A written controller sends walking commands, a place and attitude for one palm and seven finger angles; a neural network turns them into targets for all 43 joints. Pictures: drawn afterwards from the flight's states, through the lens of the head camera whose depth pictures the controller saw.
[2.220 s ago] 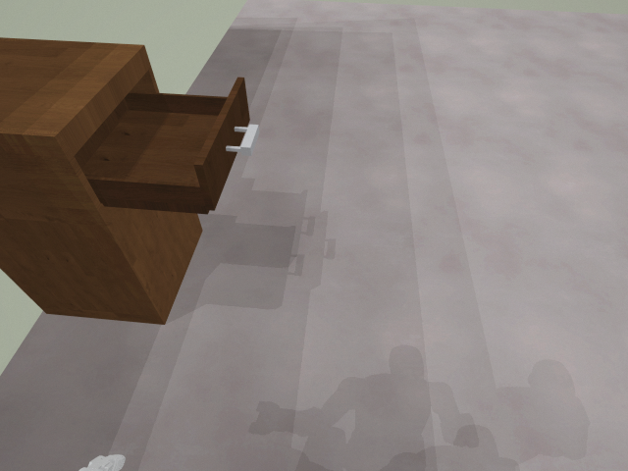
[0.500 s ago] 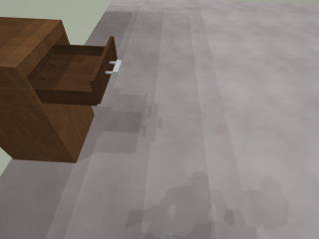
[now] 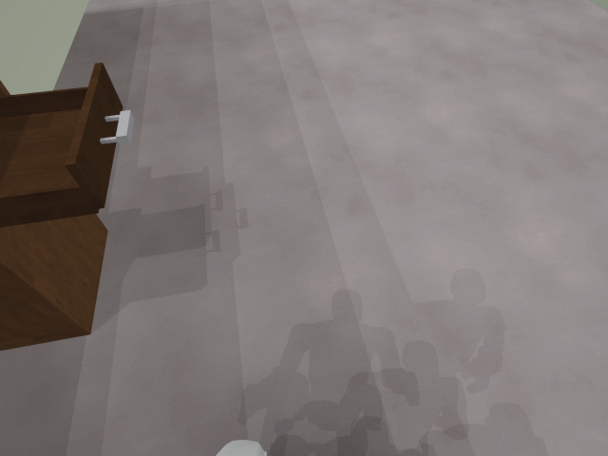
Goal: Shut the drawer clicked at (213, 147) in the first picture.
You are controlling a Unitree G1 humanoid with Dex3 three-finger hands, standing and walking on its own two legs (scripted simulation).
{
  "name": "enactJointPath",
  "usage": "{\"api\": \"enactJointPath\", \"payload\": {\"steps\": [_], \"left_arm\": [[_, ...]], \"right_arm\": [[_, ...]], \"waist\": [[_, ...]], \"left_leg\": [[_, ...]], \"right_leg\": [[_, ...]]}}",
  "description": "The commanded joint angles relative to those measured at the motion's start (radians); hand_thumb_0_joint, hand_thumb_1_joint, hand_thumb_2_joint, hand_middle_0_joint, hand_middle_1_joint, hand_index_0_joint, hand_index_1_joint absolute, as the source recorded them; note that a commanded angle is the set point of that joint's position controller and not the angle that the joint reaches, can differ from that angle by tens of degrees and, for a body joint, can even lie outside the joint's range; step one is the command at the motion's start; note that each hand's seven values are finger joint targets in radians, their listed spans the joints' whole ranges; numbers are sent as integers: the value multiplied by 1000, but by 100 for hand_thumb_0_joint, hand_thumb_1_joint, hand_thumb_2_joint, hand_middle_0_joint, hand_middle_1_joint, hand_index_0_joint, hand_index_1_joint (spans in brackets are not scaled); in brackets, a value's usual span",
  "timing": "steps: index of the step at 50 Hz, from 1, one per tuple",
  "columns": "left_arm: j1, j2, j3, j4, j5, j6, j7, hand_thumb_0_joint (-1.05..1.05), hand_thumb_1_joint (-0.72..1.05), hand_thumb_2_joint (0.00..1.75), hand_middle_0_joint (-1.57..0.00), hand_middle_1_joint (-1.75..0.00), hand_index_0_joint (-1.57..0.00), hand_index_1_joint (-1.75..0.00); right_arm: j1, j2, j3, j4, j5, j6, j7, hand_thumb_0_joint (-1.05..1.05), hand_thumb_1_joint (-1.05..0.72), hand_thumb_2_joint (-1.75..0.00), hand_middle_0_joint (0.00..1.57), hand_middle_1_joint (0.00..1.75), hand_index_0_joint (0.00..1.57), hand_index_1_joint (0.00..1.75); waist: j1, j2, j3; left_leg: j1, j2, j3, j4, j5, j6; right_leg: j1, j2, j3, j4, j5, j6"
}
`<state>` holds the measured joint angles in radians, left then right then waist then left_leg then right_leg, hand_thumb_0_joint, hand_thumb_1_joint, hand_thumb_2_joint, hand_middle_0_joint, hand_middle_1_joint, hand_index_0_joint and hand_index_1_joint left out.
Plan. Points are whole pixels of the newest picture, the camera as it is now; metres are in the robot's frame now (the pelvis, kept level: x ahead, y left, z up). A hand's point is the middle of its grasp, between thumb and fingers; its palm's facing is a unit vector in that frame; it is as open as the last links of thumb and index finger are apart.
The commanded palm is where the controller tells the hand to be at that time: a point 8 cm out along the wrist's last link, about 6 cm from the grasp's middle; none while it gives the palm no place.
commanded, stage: walk around to get in front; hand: left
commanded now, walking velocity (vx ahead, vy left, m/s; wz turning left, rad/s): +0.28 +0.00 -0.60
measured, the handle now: (116, 128) +0.82 +0.57 -0.12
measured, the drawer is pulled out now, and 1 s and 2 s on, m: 0.29 0.29 0.29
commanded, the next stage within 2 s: walk to a spot facing it in 1.76 s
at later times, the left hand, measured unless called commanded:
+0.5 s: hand (231, 369) +0.26 +0.16 -0.17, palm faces -0.37 -0.91 -0.17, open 7.4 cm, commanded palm none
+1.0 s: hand (285, 299) +0.41 +0.08 -0.20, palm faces -0.45 -0.88 -0.17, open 7.4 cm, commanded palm none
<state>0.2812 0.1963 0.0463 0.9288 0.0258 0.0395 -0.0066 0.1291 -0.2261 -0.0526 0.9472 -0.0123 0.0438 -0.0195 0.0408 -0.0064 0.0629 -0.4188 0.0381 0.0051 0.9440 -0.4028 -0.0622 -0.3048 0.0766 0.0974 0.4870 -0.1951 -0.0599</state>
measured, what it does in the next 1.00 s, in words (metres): walks ahead, turning right: left foot, then right foot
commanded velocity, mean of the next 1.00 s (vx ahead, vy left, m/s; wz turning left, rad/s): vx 0.34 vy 0.00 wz -0.42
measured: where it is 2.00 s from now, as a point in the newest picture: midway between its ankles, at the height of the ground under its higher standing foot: (419, 325)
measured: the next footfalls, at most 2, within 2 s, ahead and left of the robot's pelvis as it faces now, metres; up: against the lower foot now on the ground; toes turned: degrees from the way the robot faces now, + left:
left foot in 0.14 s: +0.03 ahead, +0.15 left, +0.00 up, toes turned -4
right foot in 0.58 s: +0.21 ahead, -0.19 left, +0.00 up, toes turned -30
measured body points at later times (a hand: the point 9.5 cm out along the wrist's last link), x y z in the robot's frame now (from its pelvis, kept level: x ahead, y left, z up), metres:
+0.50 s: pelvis +0.09 +0.00 -0.01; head +0.13 +0.01 +0.44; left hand +0.28 +0.20 -0.15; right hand -0.06 -0.20 -0.14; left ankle -0.01 +0.15 -0.74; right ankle +0.15 -0.17 -0.69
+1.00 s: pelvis +0.28 -0.07 -0.02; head +0.29 -0.03 +0.43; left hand +0.44 +0.13 -0.18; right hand +0.23 -0.30 -0.14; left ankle +0.37 -0.01 -0.74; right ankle +0.18 -0.16 -0.71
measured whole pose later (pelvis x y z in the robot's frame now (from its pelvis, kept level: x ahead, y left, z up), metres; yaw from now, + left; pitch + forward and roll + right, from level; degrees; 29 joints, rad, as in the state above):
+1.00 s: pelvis +0.28 -0.07 -0.02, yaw -30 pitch -2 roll -2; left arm 0.29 0.23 0.07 1.01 0.03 0.01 -0.01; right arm 0.25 -0.14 -0.03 0.95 -0.04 -0.07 0.01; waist -0.01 -0.04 -0.01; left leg -0.35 0.11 0.18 0.68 -0.29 0.03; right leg -0.29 0.02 -0.01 0.83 -0.46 -0.04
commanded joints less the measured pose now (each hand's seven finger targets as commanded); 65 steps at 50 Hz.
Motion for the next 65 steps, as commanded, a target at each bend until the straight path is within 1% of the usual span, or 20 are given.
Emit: {"api": "enactJointPath", "payload": {"steps": [1,5,7,8,11,13,24,27,28,29,30,33,36,45,46,48,49,51,54,65], "left_arm": [[23,231,67,-68,2,-24,10,0,90,90,-20,-30,-20,-30],[-79,217,64,-99,-5,-20,-3,0,90,90,-20,-30,-20,-30],[-123,113,50,-161,-15,-24,-23,0,90,90,-20,-30,-20,-30],[-170,152,66,-182,-1,-33,-35,0,90,90,-20,-30,-20,-30],[-112,142,73,-121,13,-20,-59,0,90,90,-20,-30,-20,-30],[-93,107,59,-107,13,-17,-65,0,90,90,-20,-30,-20,-30],[-331,60,19,-140,3,-30,-68,0,90,90,-20,-30,-20,-30],[-65,115,40,-53,7,-56,-55,0,90,90,-20,-30,-20,-30],[109,207,64,1,11,-73,-44,0,90,90,-20,-30,-20,-30],[220,334,89,26,2,-83,-21,0,90,90,-20,-30,-20,-30],[235,374,97,33,-23,-72,-8,0,90,90,-20,-30,-20,-30],[-2,232,53,-19,-15,-76,6,0,90,90,-20,-30,-20,-30],[-111,174,39,-30,2,-83,10,0,90,90,-20,-30,-20,-30],[-82,159,44,-6,-1,-74,-2,0,90,90,-20,-30,-20,-30],[-71,122,38,-12,-3,-71,-4,0,90,90,-20,-30,-20,-30],[-87,30,21,-60,-9,-75,-11,0,90,90,-20,-30,-20,-30],[-114,77,33,-59,3,-70,-5,0,90,90,-20,-30,-20,-30],[-81,71,45,-14,9,-71,-23,0,90,90,-20,-30,-20,-30],[6,20,43,40,11,-51,-26,0,90,90,-20,-30,-20,-30],[-208,-26,21,19,8,-50,-34,0,90,90,-20,-30,-20,-30]], "right_arm": [[-25,-91,-18,-109,-1,-42,1,0,-90,-90,20,30,20,30],[175,-101,-20,-61,4,-70,-7,0,-90,-90,20,30,20,30],[274,-273,-50,-52,-14,-81,-22,0,-90,-90,20,30,20,30],[231,-282,-47,-65,-13,-84,-22,0,-90,-90,20,30,20,30],[120,-169,-13,-82,-13,-101,-12,0,-90,-90,20,30,20,30],[163,-144,-5,-68,-12,-113,-13,0,-90,-90,20,30,20,30],[367,-145,-11,50,-22,-118,-8,0,-90,-90,20,30,20,30],[325,-184,-20,48,-11,-114,-5,0,-90,-90,20,30,20,30],[327,-162,-15,37,3,-112,7,0,-90,-90,20,30,20,30],[358,-66,4,1,19,-116,10,0,-90,-90,20,30,20,30],[239,-72,3,-43,19,-121,-1,0,-90,-90,20,30,20,30],[176,-78,-6,-21,-7,-104,4,0,-90,-90,20,30,20,30],[300,-21,-3,26,-18,-66,10,0,-90,-90,20,30,20,30],[281,-20,-16,7,-13,-99,29,0,-90,-90,20,30,20,30],[340,-48,-22,31,-15,-105,21,0,-90,-90,20,30,20,30],[481,-191,-49,57,-37,-112,10,0,-90,-90,20,30,20,30],[426,-158,-40,56,-29,-110,3,0,-90,-90,20,30,20,30],[297,-81,-15,28,-24,-121,0,0,-90,-90,20,30,20,30],[257,-34,-12,43,-14,-142,-7,0,-90,-90,20,30,20,30],[446,-5,-3,179,-19,-134,-11,0,-90,-90,20,30,20,30]], "waist": [[12,-151,-111],[-84,-108,-113],[-133,334,-47],[-119,208,15],[-32,122,81],[-33,128,54],[-106,176,74],[30,143,-99],[106,32,-237],[116,-183,-376],[130,-151,-366],[15,-16,-100],[-87,-74,-68],[-112,-50,-3],[-134,38,-13],[-174,378,4],[-149,331,36],[-82,94,77],[-37,92,30],[-111,150,78]], "left_leg": [[-8,-6,7,-161,-56,12],[421,-26,28,-540,41,50],[560,415,-475,-817,-358,184],[384,494,-515,-856,-368,238],[233,316,-210,-834,-188,168],[296,258,-68,-790,14,160],[466,305,192,-642,668,153],[419,272,277,-266,983,99],[180,245,271,1,739,54],[-168,77,230,359,-131,3],[-257,80,88,493,-193,29],[-210,174,11,419,6,26],[-50,159,59,200,33,9],[268,60,152,-331,154,15],[376,82,112,-413,76,21],[419,457,-460,-809,-379,165],[320,488,-520,-859,-462,183],[240,405,-320,-845,-288,148],[242,306,-22,-801,22,109],[469,290,196,-754,478,161]], "right_leg": [[107,-250,396,-227,-209,-135],[-200,-133,323,-131,-369,-49],[-549,30,12,342,-386,55],[-516,-69,-8,487,-319,71],[-452,-115,-60,669,-107,94],[-449,-122,-91,693,-42,104],[-300,-117,-251,230,-47,55],[112,-28,-303,79,-31,-5],[470,-124,-182,46,42,-45],[736,-462,327,-8,148,-169],[665,-540,460,-107,247,-236],[203,-431,244,-197,20,-172],[-43,-327,55,-232,-29,-125],[-180,-235,52,-158,-355,-80],[-228,-182,26,-36,-338,-56],[-439,-23,-157,525,-386,22],[-454,-98,-72,689,-306,17],[-437,-156,-67,761,-135,27],[-358,-177,-85,730,-7,54],[-399,-181,-228,304,29,64]]}}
